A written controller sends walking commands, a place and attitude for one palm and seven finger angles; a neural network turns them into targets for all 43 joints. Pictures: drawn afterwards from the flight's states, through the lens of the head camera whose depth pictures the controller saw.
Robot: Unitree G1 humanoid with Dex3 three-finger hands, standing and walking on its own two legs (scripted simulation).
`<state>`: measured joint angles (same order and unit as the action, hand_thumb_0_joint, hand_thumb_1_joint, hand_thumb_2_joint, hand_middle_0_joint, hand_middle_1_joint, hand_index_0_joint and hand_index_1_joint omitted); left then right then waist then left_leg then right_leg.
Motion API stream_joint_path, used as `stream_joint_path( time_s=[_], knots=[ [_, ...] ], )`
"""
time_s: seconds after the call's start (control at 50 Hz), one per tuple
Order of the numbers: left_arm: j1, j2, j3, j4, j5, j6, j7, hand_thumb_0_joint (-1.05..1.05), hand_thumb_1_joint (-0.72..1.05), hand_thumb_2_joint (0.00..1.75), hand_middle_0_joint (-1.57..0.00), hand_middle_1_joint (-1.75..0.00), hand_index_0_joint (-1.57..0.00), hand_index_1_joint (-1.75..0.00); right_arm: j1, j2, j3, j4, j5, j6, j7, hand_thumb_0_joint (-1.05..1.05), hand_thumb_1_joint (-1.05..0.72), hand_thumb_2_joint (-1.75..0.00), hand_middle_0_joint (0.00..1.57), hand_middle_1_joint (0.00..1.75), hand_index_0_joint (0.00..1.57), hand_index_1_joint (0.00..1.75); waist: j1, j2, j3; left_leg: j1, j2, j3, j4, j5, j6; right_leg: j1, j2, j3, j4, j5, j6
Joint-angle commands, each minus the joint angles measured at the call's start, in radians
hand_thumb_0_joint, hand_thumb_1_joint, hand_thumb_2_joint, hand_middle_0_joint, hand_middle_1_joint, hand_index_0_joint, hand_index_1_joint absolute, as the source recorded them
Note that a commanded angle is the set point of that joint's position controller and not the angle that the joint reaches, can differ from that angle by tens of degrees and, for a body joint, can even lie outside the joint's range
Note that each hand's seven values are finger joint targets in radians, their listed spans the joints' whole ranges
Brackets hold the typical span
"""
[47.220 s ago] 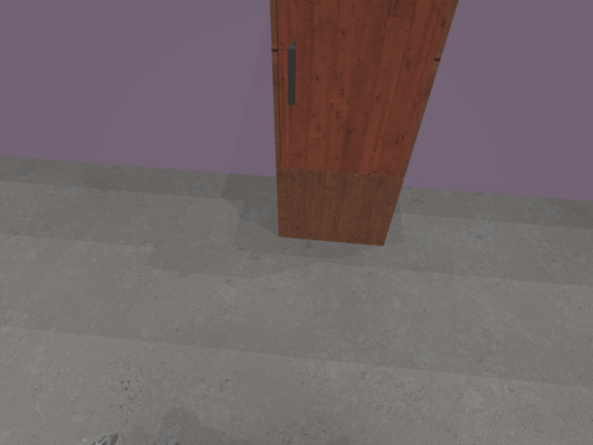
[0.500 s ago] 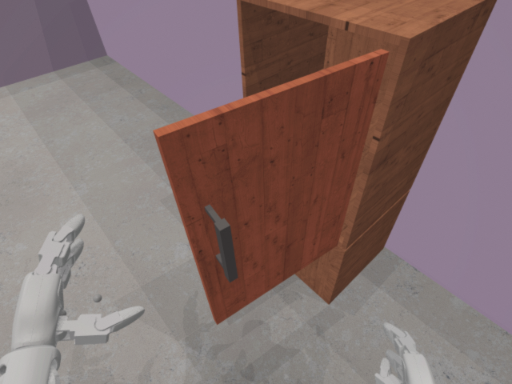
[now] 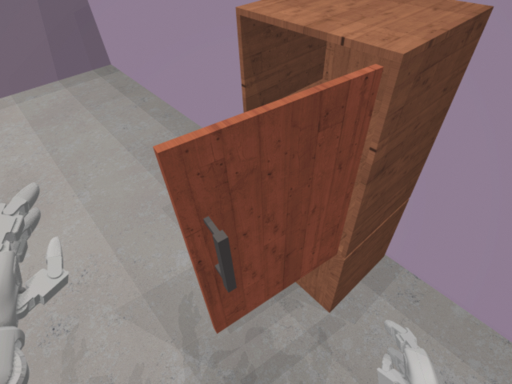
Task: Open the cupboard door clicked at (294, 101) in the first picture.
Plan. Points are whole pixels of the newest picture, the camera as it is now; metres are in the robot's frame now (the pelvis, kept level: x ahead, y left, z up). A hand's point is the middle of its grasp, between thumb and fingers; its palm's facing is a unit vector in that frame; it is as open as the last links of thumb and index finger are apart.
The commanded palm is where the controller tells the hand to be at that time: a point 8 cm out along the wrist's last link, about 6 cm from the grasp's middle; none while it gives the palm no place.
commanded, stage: draw the hand back to the body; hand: left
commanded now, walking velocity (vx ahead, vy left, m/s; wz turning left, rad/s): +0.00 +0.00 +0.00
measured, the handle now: (220, 256) +0.33 +0.12 +0.01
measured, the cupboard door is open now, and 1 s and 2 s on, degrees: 82 82 82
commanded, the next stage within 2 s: step back with the hand held close in 0.26 s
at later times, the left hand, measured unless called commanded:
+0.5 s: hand (59, 271) +0.19 +0.27 +0.16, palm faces +0.45 -0.77 -0.44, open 7.4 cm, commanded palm +0.13 +0.30 +0.17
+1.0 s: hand (6, 333) +0.12 +0.29 +0.15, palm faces +0.42 -0.75 -0.51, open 7.4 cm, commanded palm +0.06 +0.32 +0.17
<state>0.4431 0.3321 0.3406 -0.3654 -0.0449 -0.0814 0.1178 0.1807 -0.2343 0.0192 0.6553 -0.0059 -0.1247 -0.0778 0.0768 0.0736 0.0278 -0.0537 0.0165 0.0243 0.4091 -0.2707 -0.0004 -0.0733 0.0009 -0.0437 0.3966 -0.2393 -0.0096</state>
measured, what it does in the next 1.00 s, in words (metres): shifts its weight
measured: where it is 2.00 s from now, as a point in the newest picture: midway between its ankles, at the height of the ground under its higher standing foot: outside the picture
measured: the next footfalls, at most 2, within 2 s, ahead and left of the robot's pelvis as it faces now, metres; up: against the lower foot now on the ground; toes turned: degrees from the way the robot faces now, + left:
right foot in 1.62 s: -0.22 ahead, -0.09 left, +0.00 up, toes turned -4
left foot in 1.80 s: -0.15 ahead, +0.09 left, +0.00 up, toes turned +1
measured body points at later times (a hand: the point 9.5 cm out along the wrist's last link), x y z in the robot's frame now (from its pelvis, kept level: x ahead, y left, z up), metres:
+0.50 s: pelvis -0.01 +0.00 +0.00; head -0.02 -0.02 +0.45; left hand +0.16 +0.31 +0.18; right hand +0.17 -0.22 -0.08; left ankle -0.03 +0.12 -0.74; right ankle -0.01 -0.11 -0.74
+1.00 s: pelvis -0.09 +0.03 -0.01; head -0.07 +0.03 +0.44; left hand +0.09 +0.32 +0.18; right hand +0.08 -0.22 -0.09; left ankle -0.03 +0.12 -0.74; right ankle -0.01 -0.11 -0.74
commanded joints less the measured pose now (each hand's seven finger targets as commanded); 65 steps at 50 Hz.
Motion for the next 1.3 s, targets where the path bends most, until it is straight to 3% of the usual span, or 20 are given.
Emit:
stream_joint_path(
  time_s=[0.0, 0.06, 0.34, 0.36, 0.38, 0.4, 0.44, 0.48, 0.6, 0.66, 0.74, 0.84, 0.9, 1.0, 1.06, 1.12, 1.16, 1.2, 1.24, 1.28],
  knots=[
    [-0.086, 0.174, 0.088, -0.184, -0.005, -0.061, 0.005, 0.0, 0.9, 0.9, -0.2, -0.3, -0.2, -0.3, -0.125, -0.095, -0.037, -0.163, -0.002, -0.047, -0.011, 0.0, -0.9, -0.9, 0.2, 0.3, 0.2, 0.3, -0.005, -0.03, -0.057, -0.021, 0.007, 0.003, -0.057, 0.25, 0.022, 0.006, -0.007, 0.018, -0.07, 0.201, -0.002],
    [-0.092, 0.205, 0.115, -0.2, -0.002, -0.065, 0.01, 0.0, 0.9, 0.9, -0.2, -0.3, -0.2, -0.3, -0.128, -0.094, -0.037, -0.158, -0.006, -0.052, -0.015, 0.0, -0.9, -0.9, 0.2, 0.3, 0.2, 0.3, 0.002, -0.002, -0.082, -0.011, 0.002, 0.005, -0.053, 0.255, 0.022, 0.021, -0.009, 0.024, -0.073, 0.212, -0.005],
    [-0.089, 0.188, 0.105, -0.2, -0.001, -0.077, 0.01, 0.0, 0.9, 0.9, -0.2, -0.3, -0.2, -0.3, -0.126, -0.089, -0.04, -0.147, -0.007, -0.071, -0.013, 0.0, -0.9, -0.9, 0.2, 0.3, 0.2, 0.3, -0.002, -0.014, -0.061, -0.011, 0.001, 0.003, -0.069, 0.225, 0.02, 0.012, -0.003, 0.023, -0.092, 0.178, -0.003],
    [-0.166, 0.223, 0.118, -0.28, 0.0, -0.085, 0.013, 0.0, 0.9, 0.9, -0.2, -0.3, -0.2, -0.3, -0.141, -0.092, -0.036, -0.152, -0.007, -0.077, -0.014, 0.0, -0.9, -0.9, 0.2, 0.3, 0.2, 0.3, 0.001, 0.016, -0.081, -0.004, -0.002, -0.001, -0.067, 0.221, 0.02, 0.018, -0.005, 0.027, -0.095, 0.174, -0.004],
    [-0.226, 0.328, 0.231, -0.299, 0.005, -0.124, 0.021, 0.0, 0.9, 0.9, -0.2, -0.3, -0.2, -0.3, -0.126, -0.109, -0.032, -0.191, 0.005, -0.055, -0.017, 0.0, -0.9, -0.9, 0.2, 0.3, 0.2, 0.3, -0.056, -0.061, 0.013, -0.086, 0.014, -0.016, -0.034, 0.142, 0.033, -0.112, -0.044, 0.124, -0.146, 0.216, -0.005],
    [-0.094, 0.247, 0.181, -0.189, 0.007, -0.122, 0.011, 0.0, 0.9, 0.9, -0.2, -0.3, -0.2, -0.3, -0.119, -0.098, -0.037, -0.172, -0.003, -0.036, -0.018, 0.0, -0.9, -0.9, 0.2, 0.3, 0.2, 0.3, -0.058, -0.108, 0.001, -0.085, 0.009, -0.023, -0.009, 0.129, 0.034, -0.125, -0.064, 0.124, -0.153, 0.216, -0.007],
    [-0.023, 0.206, 0.138, -0.198, 0.013, -0.127, 0.003, 0.0, 0.9, 0.9, -0.2, -0.3, -0.2, -0.3, -0.116, -0.107, -0.044, -0.186, -0.006, -0.013, -0.013, 0.0, -0.9, -0.9, 0.2, 0.3, 0.2, 0.3, -0.062, -0.085, -0.051, -0.076, 0.014, -0.013, 0.005, 0.173, 0.031, -0.125, -0.074, 0.12, -0.13, 0.267, -0.008],
    [0.019, 0.21, 0.147, -0.218, 0.013, -0.136, 0.008, 0.0, 0.9, 0.9, -0.2, -0.3, -0.2, -0.3, -0.111, -0.111, -0.049, -0.198, -0.007, 0.0, -0.016, 0.0, -0.9, -0.9, 0.2, 0.3, 0.2, 0.3, -0.059, 0.001, -0.116, -0.073, 0.027, -0.012, -0.012, 0.269, 0.025, -0.08, -0.072, 0.095, -0.071, 0.356, -0.007],
    [0.093, 0.254, 0.196, -0.268, 0.008, -0.134, 0.021, 0.0, 0.9, 0.9, -0.2, -0.3, -0.2, -0.3, -0.107, -0.106, -0.065, -0.24, 0.002, 0.038, -0.024, 0.0, -0.9, -0.9, 0.2, 0.3, 0.2, 0.3, -0.058, -0.079, -0.219, -0.093, 0.049, -0.019, 0.006, 0.416, 0.017, -0.031, -0.06, 0.081, 0.014, 0.503, 0.007],
    [0.101, 0.269, 0.211, -0.295, 0.009, -0.137, 0.028, 0.0, 0.9, 0.9, -0.2, -0.3, -0.2, -0.3, -0.115, -0.11, -0.069, -0.249, 0.003, 0.044, -0.027, 0.0, -0.9, -0.9, 0.2, 0.3, 0.2, 0.3, -0.055, -0.022, -0.209, -0.138, 0.05, -0.025, -0.003, 0.382, 0.02, -0.038, -0.058, 0.085, 0.033, 0.47, 0.006],
    [0.107, 0.265, 0.209, -0.321, 0.016, -0.147, 0.037, 0.0, 0.9, 0.9, -0.2, -0.3, -0.2, -0.3, -0.105, -0.112, -0.068, -0.265, 0.006, 0.041, -0.025, 0.0, -0.9, -0.9, 0.2, 0.3, 0.2, 0.3, -0.055, -0.005, -0.171, -0.24, 0.069, -0.047, -0.042, 0.235, 0.035, -0.038, -0.036, 0.083, 0.064, 0.328, 0.016],
    [0.083, 0.247, 0.21, -0.318, 0.035, -0.169, 0.047, 0.0, 0.9, 0.9, -0.2, -0.3, -0.2, -0.3, -0.09, -0.123, -0.07, -0.271, 0.007, 0.02, -0.024, 0.0, -0.9, -0.9, 0.2, 0.3, 0.2, 0.3, -0.064, 0.004, -0.093, -0.471, 0.089, -0.088, -0.103, -0.167, 0.071, 0.006, -0.025, 0.102, 0.098, 0.135, 0.019],
    [0.061, 0.243, 0.211, -0.317, 0.048, -0.184, 0.052, 0.0, 0.9, 0.9, -0.2, -0.3, -0.2, -0.3, -0.076, -0.126, -0.072, -0.269, 0.006, 0.004, -0.023, 0.0, -0.9, -0.9, 0.2, 0.3, 0.2, 0.3, -0.07, -0.007, -0.064, -0.541, 0.088, -0.101, -0.088, -0.311, 0.083, -0.018, -0.032, 0.127, 0.09, 0.017, 0.015],
    [0.018, 0.236, 0.212, -0.344, 0.062, -0.205, 0.06, 0.0, 0.9, 0.9, -0.2, -0.3, -0.2, -0.3, -0.057, -0.131, -0.073, -0.256, 0.001, -0.028, -0.024, 0.0, -0.9, -0.9, 0.2, 0.3, 0.2, 0.3, -0.073, 0.034, -0.063, -0.587, 0.107, -0.143, -0.097, -0.402, 0.091, -0.042, -0.013, 0.118, 0.136, -0.07, 0.016],
    [0.019, 0.257, 0.245, -0.351, 0.07, -0.219, 0.063, 0.0, 0.9, 0.9, -0.2, -0.3, -0.2, -0.3, -0.061, -0.127, -0.076, -0.252, -0.001, -0.046, -0.024, 0.0, -0.9, -0.9, 0.2, 0.3, 0.2, 0.3, -0.065, 0.067, -0.086, -0.658, 0.134, -0.176, -0.129, -0.433, 0.109, 0.04, 0.021, 0.108, 0.229, 0.021, 0.023],
    [0.023, 0.244, 0.244, -0.35, 0.07, -0.23, 0.055, 0.0, 0.9, 0.9, -0.2, -0.3, -0.2, -0.3, -0.059, -0.124, -0.079, -0.248, 0.0, -0.056, -0.017, 0.0, -0.9, -0.9, 0.2, 0.3, 0.2, 0.3, -0.07, 0.044, -0.073, -0.688, 0.115, -0.145, -0.073, -0.473, 0.108, 0.023, 0.016, 0.164, 0.222, 0.0, 0.015],
    [-0.001, 0.253, 0.246, -0.357, 0.065, -0.234, 0.054, 0.0, 0.9, 0.9, -0.2, -0.3, -0.2, -0.3, -0.044, -0.121, -0.082, -0.24, -0.005, -0.058, -0.016, 0.0, -0.9, -0.9, 0.2, 0.3, 0.2, 0.3, -0.077, -0.047, -0.046, -0.629, 0.065, -0.107, 0.024, -0.431, 0.085, -0.096, -0.025, 0.23, 0.123, -0.062, -0.008],
    [-0.013, 0.256, 0.231, -0.354, 0.048, -0.232, 0.056, 0.0, 0.9, 0.9, -0.2, -0.3, -0.2, -0.3, -0.032, -0.109, -0.077, -0.216, -0.006, -0.057, -0.009, 0.0, -0.9, -0.9, 0.2, 0.3, 0.2, 0.3, -0.086, -0.138, -0.052, -0.454, 0.01, -0.066, 0.159, -0.308, 0.045, -0.287, -0.098, 0.301, 0.003, -0.112, -0.042],
    [-0.007, 0.261, 0.221, -0.348, 0.037, -0.231, 0.064, 0.0, 0.9, 0.9, -0.2, -0.3, -0.2, -0.3, -0.021, -0.098, -0.074, -0.193, -0.003, -0.047, -0.002, 0.0, -0.9, -0.9, 0.2, 0.3, 0.2, 0.3, -0.092, -0.175, -0.089, -0.285, -0.022, -0.037, 0.258, -0.202, 0.019, -0.428, -0.151, 0.299, -0.065, -0.149, -0.062],
    [0.01, 0.267, 0.223, -0.347, 0.03, -0.228, 0.07, 0.0, 0.9, 0.9, -0.2, -0.3, -0.2, -0.3, -0.029, -0.097, -0.076, -0.185, 0.0, -0.034, -0.003, 0.0, -0.9, -0.9, 0.2, 0.3, 0.2, 0.3, -0.095, -0.143, -0.104, -0.24, -0.013, -0.055, 0.228, -0.205, 0.022, -0.464, -0.137, 0.25, -0.052, -0.167, -0.05]
  ],
)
